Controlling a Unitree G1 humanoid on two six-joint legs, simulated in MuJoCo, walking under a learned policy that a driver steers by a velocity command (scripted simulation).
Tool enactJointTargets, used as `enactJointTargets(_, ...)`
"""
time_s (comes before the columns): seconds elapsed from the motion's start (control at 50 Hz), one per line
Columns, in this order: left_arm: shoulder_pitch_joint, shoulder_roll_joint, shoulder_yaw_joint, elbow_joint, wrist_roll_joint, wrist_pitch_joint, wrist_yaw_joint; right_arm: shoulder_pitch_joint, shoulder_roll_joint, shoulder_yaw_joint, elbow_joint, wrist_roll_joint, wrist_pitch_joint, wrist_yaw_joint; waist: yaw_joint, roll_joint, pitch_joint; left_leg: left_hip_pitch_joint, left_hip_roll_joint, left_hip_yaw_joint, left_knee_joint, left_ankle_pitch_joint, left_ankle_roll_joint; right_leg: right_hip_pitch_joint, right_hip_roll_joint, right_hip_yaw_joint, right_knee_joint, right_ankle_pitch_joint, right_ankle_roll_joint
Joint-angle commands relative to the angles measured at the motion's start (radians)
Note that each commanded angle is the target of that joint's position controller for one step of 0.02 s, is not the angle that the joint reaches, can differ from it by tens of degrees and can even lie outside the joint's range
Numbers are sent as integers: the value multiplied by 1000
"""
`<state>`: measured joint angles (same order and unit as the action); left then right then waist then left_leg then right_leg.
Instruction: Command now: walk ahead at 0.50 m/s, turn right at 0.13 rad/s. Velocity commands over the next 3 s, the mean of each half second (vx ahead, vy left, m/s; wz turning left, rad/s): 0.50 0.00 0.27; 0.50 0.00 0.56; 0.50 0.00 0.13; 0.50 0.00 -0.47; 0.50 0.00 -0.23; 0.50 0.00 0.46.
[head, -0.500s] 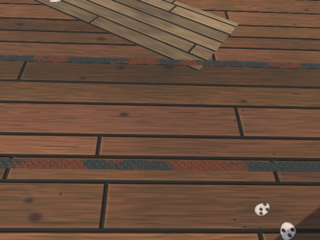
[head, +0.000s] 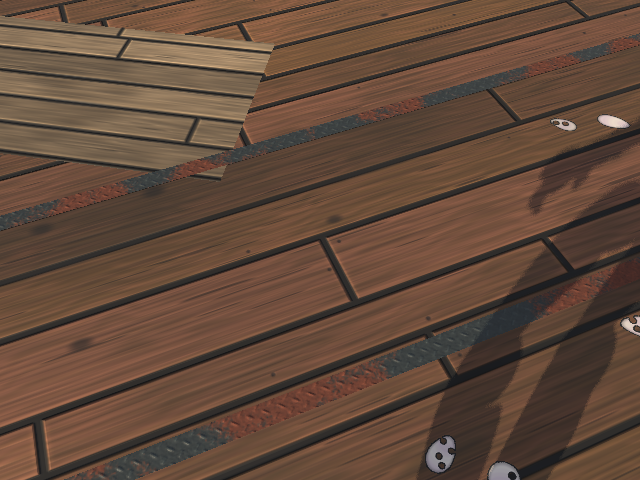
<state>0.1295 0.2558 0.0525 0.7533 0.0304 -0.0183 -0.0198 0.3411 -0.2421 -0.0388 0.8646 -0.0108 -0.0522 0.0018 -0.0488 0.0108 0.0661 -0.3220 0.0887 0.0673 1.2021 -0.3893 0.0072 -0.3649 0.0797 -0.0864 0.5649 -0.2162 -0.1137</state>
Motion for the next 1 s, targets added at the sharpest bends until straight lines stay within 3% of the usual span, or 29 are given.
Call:
enactJointTargets(0.02,123,89,23,7,-12,-28,18,54,-94,-15,-44,-13,1,9,29,-31,-94,-224,50,-82,-10,84,13,271,-304,294,-328,368,-118)
enactJointTargets(0.06,143,83,18,30,-13,-55,14,77,-87,-20,-21,-16,27,21,16,-40,-85,-188,30,-88,-36,110,15,231,-283,227,-367,420,-98)
enactJointTargets(0.12,186,102,22,63,-12,-71,14,-3,-73,-25,-30,-7,38,31,33,-51,-27,-291,11,-118,-103,214,19,252,-267,141,-417,400,-53)
enactJointTargets(0.18,218,88,15,84,-14,-77,18,-95,-70,-27,-49,-7,36,33,56,-61,9,-375,-11,-126,-209,318,20,302,-257,78,-441,402,-18)
enactJointTargets(0.24,233,77,6,103,-15,-82,25,-174,-50,-17,-68,-12,30,39,71,-64,25,-373,-24,-81,-351,401,22,339,-255,15,-445,457,-3)
enactJointTargets(0.34,313,86,0,160,-10,-75,48,-301,-26,3,-124,-19,25,52,104,-62,47,-347,-58,38,-545,366,66,478,-291,-58,-383,691,10)
enactJointTargets(0.4,295,131,5,171,-5,-64,64,-220,-51,-7,-113,-20,29,45,50,-109,-25,-199,-144,101,-575,221,130,535,-311,-99,-193,1117,29)
enactJointTargets(0.42,278,150,10,168,-1,-57,67,-142,-70,-16,-94,-22,28,40,12,-120,-69,-112,-171,103,-585,170,157,527,-319,-109,-68,1184,28)
enactJointTargets(0.44,264,163,13,160,2,-49,66,-34,-100,-32,-63,-26,22,35,-36,-118,-130,23,-190,80,-627,145,188,477,-322,-111,103,1124,22)
enactJointTargets(0.46,222,171,14,138,-6,-49,61,115,-147,-55,-23,-39,16,26,-124,-66,-200,249,-144,-19,-724,158,240,317,-291,-127,365,885,31)
enactJointTargets(0.48,268,67,-7,85,-16,-60,42,158,-268,-91,-20,-42,20,10,-79,155,-294,565,154,-446,-720,209,376,-65,-140,-124,748,68,72)
enactJointTargets(0.5,207,96,-1,44,-12,-69,30,124,-279,-94,-31,-4,28,14,-68,129,-347,652,256,-835,-870,215,479,-319,-6,79,942,-314,84)
enactJointTargets(0.52,124,103,-4,21,-7,-83,23,66,-247,-88,-29,11,32,8,-55,25,-188,529,231,-674,-913,197,432,-405,-96,156,894,-200,76)
enactJointTargets(0.54,119,109,-5,13,-15,-93,19,13,-190,-74,-34,9,33,6,-14,-24,-96,385,200,-575,-945,248,382,-369,-132,141,801,-124,79)
enactJointTargets(0.56,132,106,-3,23,-12,-88,20,-29,-151,-63,-36,6,29,4,33,-63,-32,270,146,-485,-965,346,334,-315,-159,133,716,-105,91)
enactJointTargets(0.58,149,99,-5,24,6,-68,20,-53,-131,-55,-39,12,22,0,64,-55,-18,189,97,-415,-979,416,310,-250,-175,131,660,-99,111)
enactJointTargets(0.62,170,78,-10,22,22,-31,13,-51,-139,-53,-40,14,0,2,85,-19,-40,130,42,-341,-987,520,295,-192,-179,110,589,-86,141)
enactJointTargets(0.66,127,70,-12,-2,20,-17,8,-23,-171,-61,-34,13,-9,4,80,4,-39,110,10,-311,-997,560,284,-210,-180,88,504,-29,163)
enactJointTargets(0.76,-79,70,-18,-76,11,-15,3,77,-178,-66,-24,13,-2,3,-4,51,-26,202,-19,-332,-975,560,227,-296,-162,79,253,152,182)
enactJointTargets(0.86,-207,82,-27,-131,0,-33,-2,133,-194,-70,-28,-3,4,-9,-51,63,-30,325,15,-400,-900,643,218,-291,-113,90,80,175,157)
enactJointTargets(0.9,-166,107,-22,-131,-3,-42,1,97,-210,-74,-45,-7,2,-17,-15,73,-36,320,33,-435,-859,670,190,-187,-98,112,4,137,133)
enactJointTargets(0.94,12,151,-4,-78,-6,-53,14,30,-231,-78,-66,-9,-5,-13,71,68,-100,253,5,-432,-717,804,147,78,-51,99,-55,62,97)
enactJointTargets(0.96,150,181,9,-46,2,-67,26,14,-220,-74,-69,1,-13,-3,146,11,-177,185,-60,-383,-523,767,123,280,-91,126,-116,83,68)
enactJointTargets(0.98,311,255,26,-42,25,-72,46,33,-135,-49,-101,12,-22,4,192,-107,-336,63,-123,-300,-238,457,103,511,-336,368,-146,-146,21)
enactJointTargets(1.0,257,329,43,-52,33,-56,45,158,-78,-38,-130,33,-16,4,92,-350,-388,-234,-265,-200,-22,-193,78,648,-544,838,-284,-205,-86)
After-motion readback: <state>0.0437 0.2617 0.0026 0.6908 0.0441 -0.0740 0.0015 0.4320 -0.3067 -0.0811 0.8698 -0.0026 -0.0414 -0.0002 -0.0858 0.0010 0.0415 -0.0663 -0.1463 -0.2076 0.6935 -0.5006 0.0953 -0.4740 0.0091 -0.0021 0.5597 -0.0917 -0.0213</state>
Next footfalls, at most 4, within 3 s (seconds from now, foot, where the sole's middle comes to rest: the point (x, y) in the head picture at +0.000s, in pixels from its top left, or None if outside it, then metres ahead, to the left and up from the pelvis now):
0.46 left None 0.37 0.11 -0.76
0.96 right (292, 354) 0.73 0.07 -0.76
1.46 left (155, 337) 0.79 0.39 -0.76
1.98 right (198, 223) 1.13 0.31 -0.76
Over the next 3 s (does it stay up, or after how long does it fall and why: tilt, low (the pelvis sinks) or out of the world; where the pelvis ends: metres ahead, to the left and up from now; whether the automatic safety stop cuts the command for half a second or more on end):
stays up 1.50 0.49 0.01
